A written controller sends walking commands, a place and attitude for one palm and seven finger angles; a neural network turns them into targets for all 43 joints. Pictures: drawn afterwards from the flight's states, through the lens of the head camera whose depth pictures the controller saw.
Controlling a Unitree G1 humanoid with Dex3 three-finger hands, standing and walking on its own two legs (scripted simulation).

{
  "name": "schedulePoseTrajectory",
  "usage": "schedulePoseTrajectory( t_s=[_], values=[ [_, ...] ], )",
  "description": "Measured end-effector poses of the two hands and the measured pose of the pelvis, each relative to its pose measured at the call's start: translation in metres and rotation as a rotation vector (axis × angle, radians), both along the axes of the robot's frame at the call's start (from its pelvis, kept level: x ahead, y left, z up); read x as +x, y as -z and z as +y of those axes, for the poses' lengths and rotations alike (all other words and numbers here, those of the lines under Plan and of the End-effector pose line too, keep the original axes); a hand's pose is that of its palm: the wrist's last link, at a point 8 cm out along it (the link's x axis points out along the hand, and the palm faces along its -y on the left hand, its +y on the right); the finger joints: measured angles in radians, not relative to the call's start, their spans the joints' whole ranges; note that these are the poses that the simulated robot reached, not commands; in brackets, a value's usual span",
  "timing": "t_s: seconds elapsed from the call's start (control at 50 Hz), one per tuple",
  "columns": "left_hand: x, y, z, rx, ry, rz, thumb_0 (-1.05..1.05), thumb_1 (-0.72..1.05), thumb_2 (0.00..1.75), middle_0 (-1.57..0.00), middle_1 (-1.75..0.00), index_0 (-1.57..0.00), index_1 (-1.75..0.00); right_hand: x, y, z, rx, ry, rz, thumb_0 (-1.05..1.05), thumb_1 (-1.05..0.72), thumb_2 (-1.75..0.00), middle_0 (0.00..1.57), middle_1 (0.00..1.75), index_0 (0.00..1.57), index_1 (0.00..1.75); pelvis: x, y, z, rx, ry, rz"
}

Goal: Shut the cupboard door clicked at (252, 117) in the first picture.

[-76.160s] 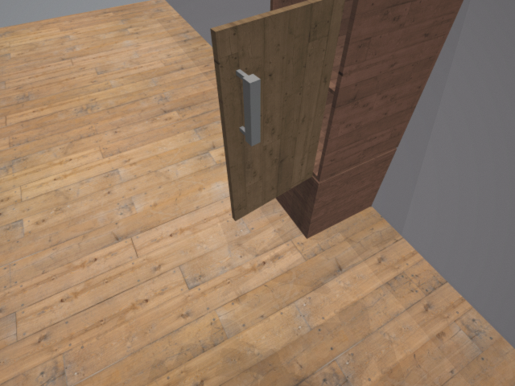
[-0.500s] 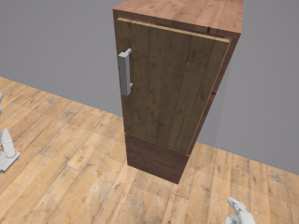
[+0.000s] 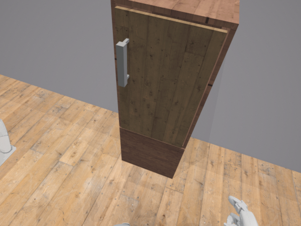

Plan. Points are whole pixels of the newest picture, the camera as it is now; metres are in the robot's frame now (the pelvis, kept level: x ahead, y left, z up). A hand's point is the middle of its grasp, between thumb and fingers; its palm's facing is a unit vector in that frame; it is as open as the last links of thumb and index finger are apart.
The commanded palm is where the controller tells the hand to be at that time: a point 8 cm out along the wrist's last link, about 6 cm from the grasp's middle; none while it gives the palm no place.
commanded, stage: step back with the hand held close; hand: left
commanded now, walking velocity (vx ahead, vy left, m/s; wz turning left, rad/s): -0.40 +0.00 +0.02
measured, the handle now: (124, 63) +0.61 +0.13 +0.11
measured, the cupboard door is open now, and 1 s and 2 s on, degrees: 0 0 0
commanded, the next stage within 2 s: stop stepping back and stand still in 0.72 s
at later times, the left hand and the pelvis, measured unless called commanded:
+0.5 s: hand (16, 171) +0.16 +0.23 +0.19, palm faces +0.38 -0.81 -0.44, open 7.4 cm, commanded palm +0.10 +0.28 +0.21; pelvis -0.04 -0.03 +0.01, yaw +1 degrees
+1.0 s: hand out of the picture +0.05 +0.25 +0.19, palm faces +0.45 -0.77 -0.46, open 7.4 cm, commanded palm +0.00 +0.28 +0.21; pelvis -0.13 -0.03 +0.02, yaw +2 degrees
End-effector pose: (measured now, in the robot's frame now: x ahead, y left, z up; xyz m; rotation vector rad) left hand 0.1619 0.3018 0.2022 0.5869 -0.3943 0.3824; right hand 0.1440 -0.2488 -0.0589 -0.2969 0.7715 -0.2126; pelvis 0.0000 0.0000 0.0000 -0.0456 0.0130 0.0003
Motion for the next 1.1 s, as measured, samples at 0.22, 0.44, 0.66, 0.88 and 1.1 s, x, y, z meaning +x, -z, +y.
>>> schedulePoseTrajectory(
  t_s=[0.22, 0.44, 0.66, 0.88, 1.1],
  values=[
    [-0.009, -0.004, 0.005, -0.003, -0.011, -0.030, 0.02, 0.89, 0.90, -0.22, -0.30, -0.21, -0.30, -0.009, 0.002, 0.007, -0.004, -0.010, 0.018, 0.01, -0.90, -0.90, 0.20, 0.30, 0.21, 0.30, -0.004, -0.002, 0.002, -0.012, -0.029, 0.004],
    [-0.026, -0.006, -0.021, -0.055, 0.056, 0.020, 0.02, 0.89, 0.90, -0.21, -0.30, -0.21, -0.30, -0.007, -0.014, 0.010, 0.039, -0.066, -0.036, 0.01, -0.90, -0.90, 0.20, 0.30, 0.21, 0.30, -0.027, -0.015, -0.017, -0.015, -0.011, 0.025],
    [-0.081, -0.012, -0.036, -0.047, -0.007, 0.039, 0.01, 0.89, 0.90, -0.22, -0.30, -0.21, -0.30, -0.043, -0.024, -0.025, 0.013, -0.058, -0.011, 0.01, -0.90, -0.90, 0.20, 0.30, 0.21, 0.30, -0.060, -0.022, -0.038, 0.017, -0.040, 0.047],
    [-0.120, -0.003, -0.010, -0.040, -0.037, 0.111, 0.02, 0.89, 0.90, -0.22, -0.30, -0.21, -0.30, -0.097, -0.022, -0.014, 0.002, -0.010, 0.008, 0.02, -0.90, -0.90, 0.20, 0.30, 0.21, 0.30, -0.112, -0.023, -0.023, 0.016, -0.048, 0.034],
    [-0.172, -0.001, -0.019, -0.135, -0.069, 0.044, 0.02, 0.89, 0.90, -0.22, -0.30, -0.21, -0.30, -0.149, -0.011, 0.001, 0.060, -0.065, -0.021, 0.01, -0.90, -0.90, 0.20, 0.30, 0.21, 0.30, -0.147, -0.021, -0.026, -0.002, -0.049, -0.009]
  ],
)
